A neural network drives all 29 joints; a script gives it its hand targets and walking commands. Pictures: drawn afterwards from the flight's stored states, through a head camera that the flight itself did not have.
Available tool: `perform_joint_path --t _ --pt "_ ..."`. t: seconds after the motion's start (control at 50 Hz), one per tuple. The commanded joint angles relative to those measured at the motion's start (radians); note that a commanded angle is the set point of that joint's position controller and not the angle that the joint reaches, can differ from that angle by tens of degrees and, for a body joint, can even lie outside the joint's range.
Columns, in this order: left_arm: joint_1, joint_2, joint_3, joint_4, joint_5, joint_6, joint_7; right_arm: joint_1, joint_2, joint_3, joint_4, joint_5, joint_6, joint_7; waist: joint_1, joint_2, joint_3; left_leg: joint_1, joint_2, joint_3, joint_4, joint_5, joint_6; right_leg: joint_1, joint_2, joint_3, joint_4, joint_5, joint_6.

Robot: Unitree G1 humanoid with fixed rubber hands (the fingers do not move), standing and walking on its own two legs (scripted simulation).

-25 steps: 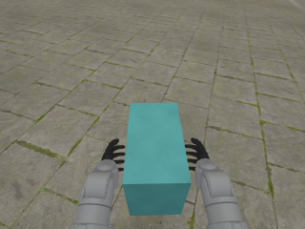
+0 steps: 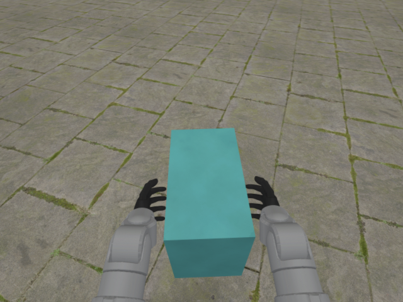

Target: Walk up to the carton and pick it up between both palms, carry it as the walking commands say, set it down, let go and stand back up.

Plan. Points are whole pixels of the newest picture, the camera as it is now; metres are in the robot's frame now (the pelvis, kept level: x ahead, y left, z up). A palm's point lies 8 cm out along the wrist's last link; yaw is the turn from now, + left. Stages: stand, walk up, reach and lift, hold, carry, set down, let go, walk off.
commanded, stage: carry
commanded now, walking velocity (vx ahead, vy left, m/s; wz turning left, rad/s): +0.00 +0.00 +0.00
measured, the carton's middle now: (205, 200) +0.37 -0.01 -0.04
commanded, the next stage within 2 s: hold in 0.82 s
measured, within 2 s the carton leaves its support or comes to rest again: neither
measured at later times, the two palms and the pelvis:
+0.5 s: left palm (150, 214) +0.29 +0.11 +0.05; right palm (275, 210) +0.29 -0.14 +0.05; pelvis +0.01 -0.01 +0.00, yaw +0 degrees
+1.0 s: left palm (153, 215) +0.29 +0.10 +0.03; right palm (276, 213) +0.29 -0.15 +0.04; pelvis +0.01 -0.01 +0.01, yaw -5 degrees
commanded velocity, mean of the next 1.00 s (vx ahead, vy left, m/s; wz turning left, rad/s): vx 0.00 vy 0.00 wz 0.00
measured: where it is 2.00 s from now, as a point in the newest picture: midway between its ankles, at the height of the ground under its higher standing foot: outside the picture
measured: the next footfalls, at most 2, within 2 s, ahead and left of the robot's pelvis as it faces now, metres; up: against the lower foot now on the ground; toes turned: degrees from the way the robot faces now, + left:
none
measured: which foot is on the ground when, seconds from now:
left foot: down 0.00-1.00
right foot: down 0.00-1.00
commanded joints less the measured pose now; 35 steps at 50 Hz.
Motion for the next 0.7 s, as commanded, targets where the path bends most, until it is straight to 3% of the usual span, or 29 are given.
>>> perform_joint_path --t 0.0,0.02,0.04,0.06,0.08,0.1,0.16,0.18,0.22,0.26,0.28,0.32,0.36,0.4,0.42,0.44,0.46,0.48,0.5,0.56,0.62,0.66,0.68 --pt "-0.412 -0.945 -0.419 -0.200 -0.224 -0.073 -0.185 -0.474 0.915 0.455 -0.225 0.263 -0.081 0.192 0.001 -0.015 -0.307 0.248 0.138 -0.152 -0.039 0.125 0.008 0.010 -0.147 0.098 -0.085 0.149 -0.028" --pt "-0.436 -0.958 -0.425 -0.227 -0.233 -0.077 -0.186 -0.486 0.936 0.460 -0.227 0.276 -0.078 0.197 0.001 -0.012 -0.302 0.248 0.138 -0.152 -0.041 0.137 0.011 0.006 -0.142 0.088 -0.085 0.146 -0.027" --pt "-0.411 -0.955 -0.419 -0.175 -0.217 -0.076 -0.192 -0.429 0.935 0.443 -0.155 0.248 -0.077 0.197 -0.001 -0.001 -0.295 0.240 0.138 -0.147 -0.051 0.112 0.009 0.017 -0.144 0.090 -0.088 0.133 -0.030" --pt "-0.469 -0.948 -0.417 -0.238 -0.240 -0.078 -0.180 -0.476 0.933 0.444 -0.218 0.271 -0.077 0.186 0.002 -0.003 -0.306 0.247 0.139 -0.153 -0.046 0.136 0.014 0.019 -0.142 0.085 -0.076 0.141 -0.032" --pt "-0.451 -0.949 -0.421 -0.228 -0.236 -0.075 -0.180 -0.450 0.937 0.443 -0.202 0.266 -0.073 0.188 0.002 0.004 -0.310 0.260 0.141 -0.148 -0.042 0.162 0.015 0.013 -0.141 0.089 -0.078 0.159 -0.035" --pt "-0.419 -0.952 -0.428 -0.244 -0.248 -0.070 -0.180 -0.434 0.927 0.451 -0.243 0.267 -0.071 0.178 0.002 -0.031 -0.319 0.257 0.136 -0.138 -0.027 0.178 0.017 0.024 -0.145 0.085 -0.080 0.198 -0.030" --pt "-0.382 -0.931 -0.414 -0.179 -0.221 -0.061 -0.182 -0.357 0.907 0.420 -0.156 0.228 -0.060 0.179 -0.002 -0.007 -0.318 0.266 0.130 -0.118 -0.021 0.164 0.015 0.031 -0.152 0.091 -0.075 0.236 -0.035" --pt "-0.391 -0.923 -0.420 -0.224 -0.233 -0.060 -0.177 -0.377 0.897 0.428 -0.208 0.246 -0.063 0.176 0.000 0.004 -0.309 0.253 0.128 -0.126 -0.021 0.173 0.017 0.035 -0.156 0.096 -0.076 0.239 -0.036" --pt "-0.391 -0.935 -0.413 -0.248 -0.247 -0.053 -0.173 -0.424 0.902 0.442 -0.272 0.271 -0.059 0.172 0.000 -0.032 -0.298 0.247 0.132 -0.132 -0.037 0.112 0.021 0.034 -0.151 0.093 -0.088 0.186 -0.036" --pt "-0.373 -0.921 -0.394 -0.175 -0.214 -0.050 -0.175 -0.387 0.889 0.418 -0.183 0.235 -0.054 0.175 -0.001 -0.008 -0.284 0.241 0.120 -0.117 -0.035 0.078 0.014 0.022 -0.149 0.105 -0.106 0.187 -0.036" --pt "-0.379 -0.924 -0.409 -0.228 -0.232 -0.053 -0.175 -0.389 0.899 0.435 -0.219 0.252 -0.055 0.174 -0.003 -0.014 -0.295 0.250 0.125 -0.126 -0.045 0.082 0.013 0.034 -0.146 0.094 -0.099 0.167 -0.038" --pt "-0.382 -0.930 -0.410 -0.183 -0.220 -0.058 -0.182 -0.373 0.898 0.425 -0.178 0.230 -0.059 0.180 -0.001 -0.009 -0.294 0.243 0.121 -0.118 -0.032 0.101 0.011 0.043 -0.149 0.100 -0.100 0.215 -0.039" --pt "-0.426 -0.940 -0.421 -0.260 -0.248 -0.064 -0.180 -0.434 0.909 0.445 -0.260 0.260 -0.064 0.175 -0.003 -0.044 -0.276 0.220 0.120 -0.120 -0.036 0.108 0.014 0.046 -0.142 0.087 -0.099 0.223 -0.036" --pt "-0.355 -0.921 -0.389 -0.180 -0.215 -0.051 -0.173 -0.383 0.884 0.423 -0.199 0.232 -0.052 0.171 -0.001 -0.046 -0.273 0.235 0.122 -0.114 -0.028 0.128 0.014 0.038 -0.141 0.085 -0.102 0.222 -0.035" --pt "-0.351 -0.912 -0.385 -0.114 -0.181 -0.057 -0.184 -0.362 0.877 0.412 -0.120 0.201 -0.055 0.185 -0.003 0.001 -0.272 0.244 0.121 -0.114 -0.033 0.113 0.009 0.028 -0.136 0.091 -0.104 0.209 -0.038" --pt "-0.370 -0.921 -0.399 -0.086 -0.171 -0.068 -0.196 -0.353 0.897 0.415 -0.062 0.190 -0.065 0.202 -0.003 0.008 -0.270 0.230 0.118 -0.116 -0.038 0.090 0.004 0.040 -0.140 0.092 -0.106 0.199 -0.037" --pt "-0.402 -0.932 -0.410 -0.103 -0.180 -0.080 -0.199 -0.371 0.913 0.422 -0.067 0.205 -0.076 0.209 -0.002 0.021 -0.253 0.228 0.121 -0.128 -0.054 0.063 -0.001 0.034 -0.137 0.092 -0.099 0.154 -0.038" --pt "-0.455 -0.963 -0.434 -0.202 -0.230 -0.087 -0.198 -0.485 0.931 0.464 -0.218 0.265 -0.091 0.204 0.000 0.003 -0.246 0.219 0.123 -0.140 -0.065 0.052 0.006 0.029 -0.124 0.083 -0.111 0.102 -0.037" --pt "-0.447 -0.972 -0.426 -0.140 -0.217 -0.088 -0.205 -0.452 0.939 0.448 -0.141 0.240 -0.090 0.209 -0.002 -0.017 -0.230 0.201 0.121 -0.140 -0.065 -0.001 0.007 0.020 -0.123 0.092 -0.134 0.058 -0.039" --pt "-0.469 -0.974 -0.420 -0.217 -0.236 -0.087 -0.191 -0.455 0.955 0.453 -0.192 0.262 -0.083 0.198 -0.001 -0.015 -0.255 0.220 0.119 -0.132 -0.063 0.004 0.015 0.030 -0.125 0.098 -0.138 0.087 -0.049" --pt "-0.394 -0.977 -0.411 -0.055 -0.181 -0.091 -0.213 -0.410 0.940 0.445 -0.076 0.210 -0.094 0.217 0.000 0.014 -0.283 0.239 0.119 -0.125 -0.046 0.063 0.009 0.048 -0.123 0.094 -0.119 0.151 -0.050" --pt "-0.511 -0.996 -0.456 -0.223 -0.249 -0.105 -0.210 -0.472 0.974 0.467 -0.186 0.259 -0.100 0.213 -0.001 -0.007 -0.267 0.223 0.119 -0.118 -0.049 0.051 0.008 0.047 -0.126 0.092 -0.128 0.148 -0.045" --pt "-0.485 -0.994 -0.445 -0.196 -0.237 -0.098 -0.208 -0.453 0.977 0.467 -0.162 0.253 -0.094 0.212 -0.001 -0.014 -0.270 0.219 0.115 -0.117 -0.044 0.043 0.008 0.050 -0.131 0.101 -0.134 0.163 -0.047"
